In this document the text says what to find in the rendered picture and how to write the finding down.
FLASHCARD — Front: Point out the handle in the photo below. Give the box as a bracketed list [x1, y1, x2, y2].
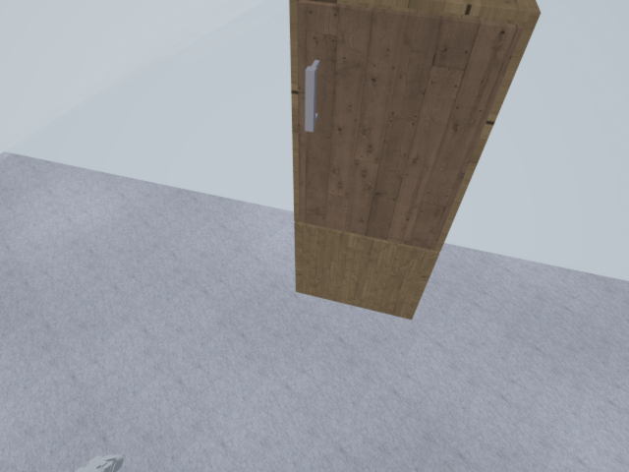
[305, 60, 319, 132]

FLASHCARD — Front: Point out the cupboard door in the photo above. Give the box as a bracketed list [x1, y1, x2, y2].
[297, 0, 523, 250]

